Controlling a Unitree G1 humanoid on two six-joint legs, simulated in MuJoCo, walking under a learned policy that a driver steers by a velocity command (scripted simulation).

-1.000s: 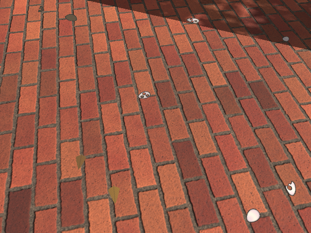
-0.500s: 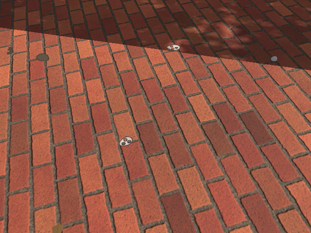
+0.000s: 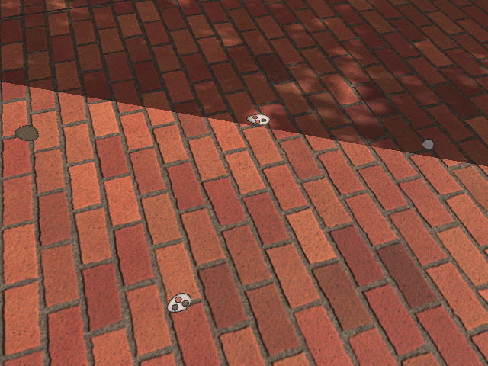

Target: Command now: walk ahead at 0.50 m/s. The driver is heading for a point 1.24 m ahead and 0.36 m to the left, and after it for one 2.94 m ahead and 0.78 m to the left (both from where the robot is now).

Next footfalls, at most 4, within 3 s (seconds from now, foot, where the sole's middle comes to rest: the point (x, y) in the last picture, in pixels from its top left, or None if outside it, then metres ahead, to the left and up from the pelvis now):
0.26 right None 0.32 -0.12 -0.78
0.82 left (224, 326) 0.61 0.06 -0.78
1.38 right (263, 231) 0.94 -0.06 -0.78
1.90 left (169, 201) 1.06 0.26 -0.78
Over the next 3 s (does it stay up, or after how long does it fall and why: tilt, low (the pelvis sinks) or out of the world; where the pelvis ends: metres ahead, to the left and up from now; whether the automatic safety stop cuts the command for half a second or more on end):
stays up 1.47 0.52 -0.02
